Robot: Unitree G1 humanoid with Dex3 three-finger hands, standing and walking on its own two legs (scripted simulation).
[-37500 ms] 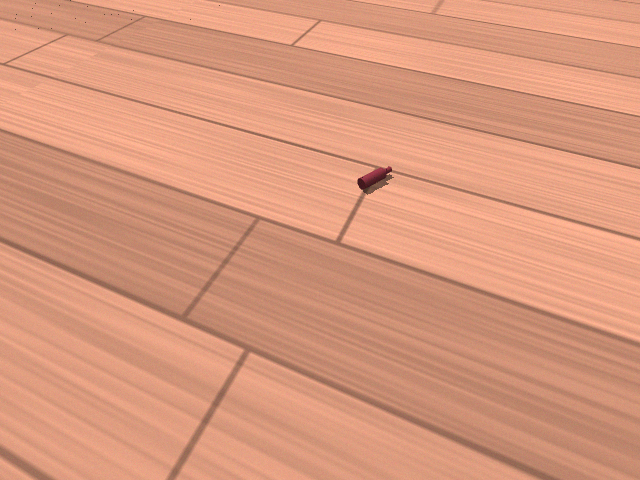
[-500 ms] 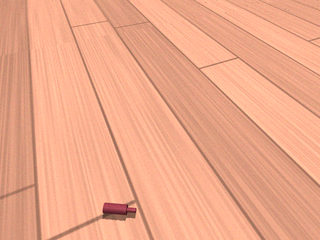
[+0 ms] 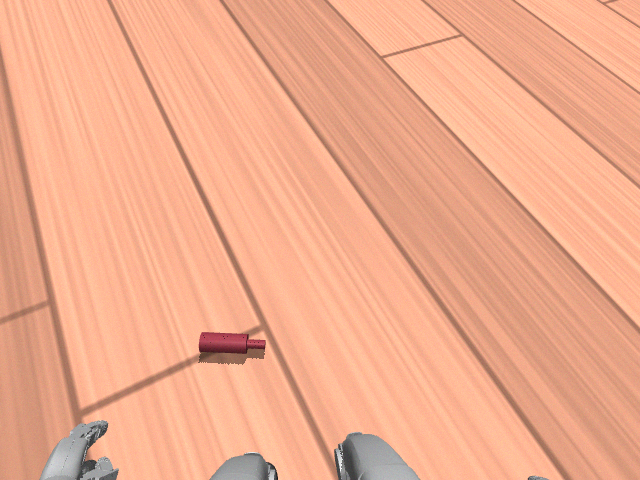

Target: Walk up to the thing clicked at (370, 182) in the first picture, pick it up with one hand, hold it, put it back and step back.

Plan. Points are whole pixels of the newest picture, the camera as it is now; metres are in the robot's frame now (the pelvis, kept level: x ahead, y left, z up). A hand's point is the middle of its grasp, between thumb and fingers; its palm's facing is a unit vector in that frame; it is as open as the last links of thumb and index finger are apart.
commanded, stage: step back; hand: left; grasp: from above
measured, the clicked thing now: (233, 343) +0.48 +0.21 -0.73
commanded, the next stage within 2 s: none
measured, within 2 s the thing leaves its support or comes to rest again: neither
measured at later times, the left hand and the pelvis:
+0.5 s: hand out of the picture +0.02 +0.27 -0.14, palm faces +0.02 -0.92 -0.39, open 7.4 cm; pelvis -0.11 +0.00 -0.01, yaw +2 degrees
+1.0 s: hand out of the picture -0.20 +0.25 -0.15, palm faces -0.06 -0.91 -0.40, open 7.4 cm; pelvis -0.28 -0.02 -0.01, yaw -4 degrees
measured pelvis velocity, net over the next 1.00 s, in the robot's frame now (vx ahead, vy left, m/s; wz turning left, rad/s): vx -0.28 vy -0.02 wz -0.07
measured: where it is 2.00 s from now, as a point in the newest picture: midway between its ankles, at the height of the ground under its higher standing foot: outside the picture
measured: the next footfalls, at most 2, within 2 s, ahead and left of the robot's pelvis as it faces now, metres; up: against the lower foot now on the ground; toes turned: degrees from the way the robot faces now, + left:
right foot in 0.18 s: -0.01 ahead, -0.13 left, +0.00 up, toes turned +0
left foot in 0.50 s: -0.08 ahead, +0.11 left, +0.00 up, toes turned -2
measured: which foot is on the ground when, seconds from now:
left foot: down 0.00-0.20, up 0.22-0.48, down 0.50-0.96, up 0.98-1.00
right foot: up 0.00-0.16, down 0.18-0.52, up 0.54-0.90, down 0.92-1.00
